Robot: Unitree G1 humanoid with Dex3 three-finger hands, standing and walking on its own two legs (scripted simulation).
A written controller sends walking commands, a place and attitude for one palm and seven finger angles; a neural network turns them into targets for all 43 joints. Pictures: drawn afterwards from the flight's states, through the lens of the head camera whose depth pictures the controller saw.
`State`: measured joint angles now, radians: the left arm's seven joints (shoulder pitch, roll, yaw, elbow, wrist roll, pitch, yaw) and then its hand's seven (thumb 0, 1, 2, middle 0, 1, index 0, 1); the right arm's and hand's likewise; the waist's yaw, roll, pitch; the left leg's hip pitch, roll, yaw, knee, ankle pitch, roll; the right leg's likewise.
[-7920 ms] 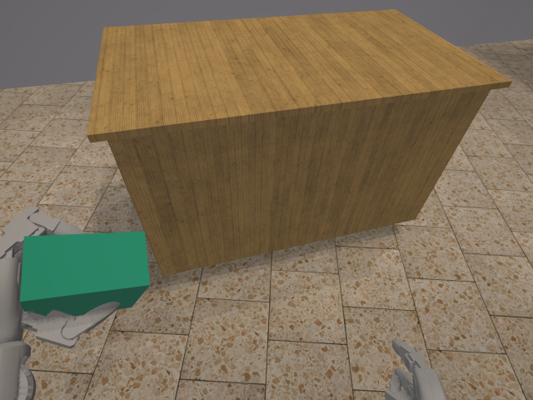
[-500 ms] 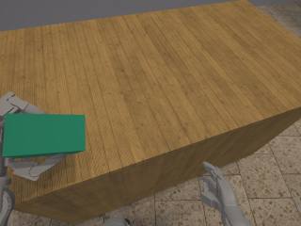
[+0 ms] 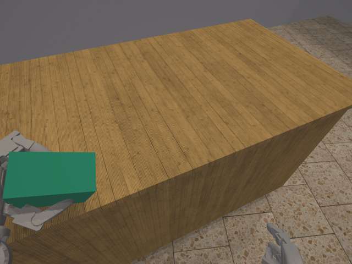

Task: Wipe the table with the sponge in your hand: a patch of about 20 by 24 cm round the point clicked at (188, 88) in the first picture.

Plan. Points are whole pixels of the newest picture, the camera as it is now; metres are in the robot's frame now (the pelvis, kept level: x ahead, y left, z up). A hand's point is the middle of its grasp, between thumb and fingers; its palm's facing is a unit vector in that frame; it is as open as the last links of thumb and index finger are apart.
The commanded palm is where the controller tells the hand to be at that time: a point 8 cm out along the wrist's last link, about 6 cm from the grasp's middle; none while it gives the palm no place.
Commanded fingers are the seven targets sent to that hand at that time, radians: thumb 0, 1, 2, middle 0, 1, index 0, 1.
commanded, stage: shuffle to correct the standing spot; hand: left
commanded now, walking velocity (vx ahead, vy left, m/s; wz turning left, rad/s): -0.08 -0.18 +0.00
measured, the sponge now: (65, 180) +0.23 +0.20 +0.15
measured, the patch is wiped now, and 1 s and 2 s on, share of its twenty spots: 0.00 0.00 0.00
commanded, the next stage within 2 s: none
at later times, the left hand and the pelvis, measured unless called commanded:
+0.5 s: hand (33, 177) +0.22 +0.24 +0.17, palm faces +0.29 -0.86 -0.42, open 10.2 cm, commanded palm +0.17 +0.29 +0.18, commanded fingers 0.00 0.10 1.30 -1.20 -1.60 -1.20 -1.60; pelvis +0.00 +0.01 +0.00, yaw +0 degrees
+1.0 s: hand (36, 171) +0.23 +0.24 +0.17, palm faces +0.29 -0.86 -0.43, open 10.2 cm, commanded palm +0.17 +0.29 +0.18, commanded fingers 0.00 0.10 1.30 -1.20 -1.60 -1.20 -1.60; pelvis +0.01 +0.01 +0.01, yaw +0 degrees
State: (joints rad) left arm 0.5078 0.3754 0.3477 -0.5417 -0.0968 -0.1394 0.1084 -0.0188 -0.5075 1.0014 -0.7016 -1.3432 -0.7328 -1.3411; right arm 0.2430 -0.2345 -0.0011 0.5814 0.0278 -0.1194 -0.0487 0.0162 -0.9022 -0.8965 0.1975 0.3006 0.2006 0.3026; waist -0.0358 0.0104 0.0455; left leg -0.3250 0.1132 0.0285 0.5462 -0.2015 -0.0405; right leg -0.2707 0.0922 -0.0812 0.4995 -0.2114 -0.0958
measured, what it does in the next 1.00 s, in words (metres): stands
